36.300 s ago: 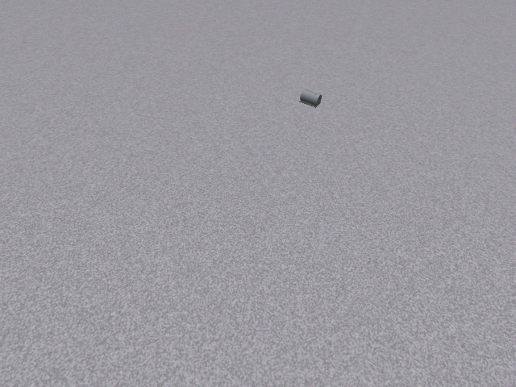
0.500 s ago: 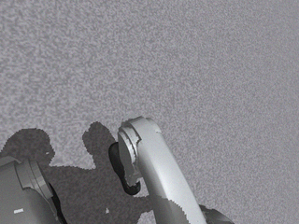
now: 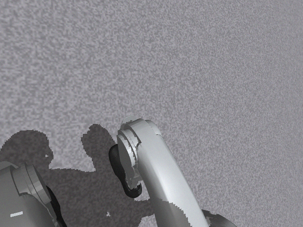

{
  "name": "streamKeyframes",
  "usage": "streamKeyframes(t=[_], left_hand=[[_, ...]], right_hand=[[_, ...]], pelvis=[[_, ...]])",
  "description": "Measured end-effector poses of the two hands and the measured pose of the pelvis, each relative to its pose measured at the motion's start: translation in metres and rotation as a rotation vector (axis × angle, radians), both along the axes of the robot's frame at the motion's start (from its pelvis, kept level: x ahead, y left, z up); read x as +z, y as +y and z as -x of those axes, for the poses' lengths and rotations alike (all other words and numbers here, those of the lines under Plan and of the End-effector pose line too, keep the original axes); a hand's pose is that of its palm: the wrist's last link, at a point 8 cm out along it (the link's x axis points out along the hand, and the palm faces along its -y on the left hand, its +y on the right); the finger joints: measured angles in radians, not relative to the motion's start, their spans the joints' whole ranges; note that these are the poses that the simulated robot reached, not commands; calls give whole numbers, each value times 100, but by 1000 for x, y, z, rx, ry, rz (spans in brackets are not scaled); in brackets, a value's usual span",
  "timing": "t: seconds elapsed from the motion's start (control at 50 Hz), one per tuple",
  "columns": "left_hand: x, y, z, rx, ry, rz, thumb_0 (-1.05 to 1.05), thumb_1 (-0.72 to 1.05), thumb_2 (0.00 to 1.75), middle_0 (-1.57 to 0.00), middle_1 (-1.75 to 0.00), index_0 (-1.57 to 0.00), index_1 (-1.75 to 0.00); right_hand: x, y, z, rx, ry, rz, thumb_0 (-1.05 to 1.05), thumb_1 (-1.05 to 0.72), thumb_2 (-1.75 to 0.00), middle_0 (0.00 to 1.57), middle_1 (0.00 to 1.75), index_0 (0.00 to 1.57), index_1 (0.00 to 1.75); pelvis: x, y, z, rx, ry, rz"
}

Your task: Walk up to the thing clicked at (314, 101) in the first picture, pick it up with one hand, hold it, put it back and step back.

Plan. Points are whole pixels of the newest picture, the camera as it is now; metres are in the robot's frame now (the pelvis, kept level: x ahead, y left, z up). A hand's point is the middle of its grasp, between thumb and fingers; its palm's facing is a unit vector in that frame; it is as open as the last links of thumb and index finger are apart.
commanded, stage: approach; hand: left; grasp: from above
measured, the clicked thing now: out of the picture +0.46 +0.43 -0.31
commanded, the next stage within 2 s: none
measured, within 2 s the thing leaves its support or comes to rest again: neither
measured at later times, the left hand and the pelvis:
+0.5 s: hand out of the picture +0.48 +0.34 -0.20, palm faces +0.04 -0.45 -0.89, open 13.9 cm; pelvis +0.00 +0.00 +0.00, yaw +0 degrees
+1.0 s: hand out of the picture +0.47 +0.35 -0.19, palm faces +0.03 -0.45 -0.89, open 13.9 cm; pelvis +0.00 +0.00 +0.00, yaw +0 degrees
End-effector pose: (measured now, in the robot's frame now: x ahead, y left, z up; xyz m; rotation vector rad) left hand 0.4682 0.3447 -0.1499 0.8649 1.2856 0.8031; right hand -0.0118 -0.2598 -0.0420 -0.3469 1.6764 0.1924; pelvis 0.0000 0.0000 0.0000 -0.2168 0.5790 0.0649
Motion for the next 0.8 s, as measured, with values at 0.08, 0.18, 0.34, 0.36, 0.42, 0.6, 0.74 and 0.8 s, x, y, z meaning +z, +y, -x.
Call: streamKeyframes(t=[0.08, 0.18, 0.34, 0.36, 0.42, 0.6, 0.74, 0.8], left_hand=[[2, 5, 2, 13, -7, -16, 0, -48, 93, -10, -105, -10, -105], [6, 9, 4, 21, -2, -23, 0, -48, 93, -10, -105, -10, -105], [8, 9, -1, 32, -22, -4, 0, -47, 93, -10, -105, -10, -105], [8, 8, -2, 31, -23, -4, 0, -47, 93, -10, -105, -10, -105], [9, 7, -4, 22, -17, -10, 0, -47, 93, -10, -105, -10, -105], [6, 3, -1, 9, 2, -11, 0, -48, 93, -9, -105, -10, -105], [-1, 0, 3, 17, -1, 7, 0, -47, 93, -10, -105, -10, -105], [0, 1, 1, 18, -16, 0, 0, -47, 93, -10, -105, -10, -105]], right_hand=[[0, 0, 0, 2, 6, -5, -1, -92, -90, 20, 30, 20, 30], [-1, -1, -1, 10, 11, -13, -1, -92, -90, 20, 30, 20, 30], [-4, -2, -5, 17, 8, -16, -1, -92, -90, 20, 30, 20, 30], [-4, -2, -5, 17, 6, -15, -1, -92, -90, 20, 30, 20, 30], [-3, -2, -7, 16, 0, -12, -1, -92, -90, 20, 30, 20, 30], [-3, -3, -5, 8, -4, -10, -1, -92, -90, 20, 30, 20, 30], [-4, -2, 0, 12, 11, -13, -1, -92, -90, 20, 30, 20, 30], [-4, -2, 1, 13, 14, -11, -1, -92, -90, 20, 30, 20, 30]], pelvis=[[1, 0, 0, 1, 6, 0], [1, 0, -1, 1, 9, 0], [0, 1, -2, 2, 10, -1], [0, 1, -2, 2, 10, -2], [0, 0, -2, 1, 10, -2], [-1, -1, -2, -2, 10, -4], [-1, -1, 0, -1, 4, -5], [-1, -1, 1, 0, 1, -5]])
